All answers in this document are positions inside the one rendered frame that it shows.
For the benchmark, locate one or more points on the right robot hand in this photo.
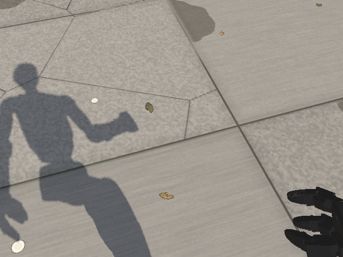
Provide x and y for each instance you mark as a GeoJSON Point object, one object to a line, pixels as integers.
{"type": "Point", "coordinates": [330, 242]}

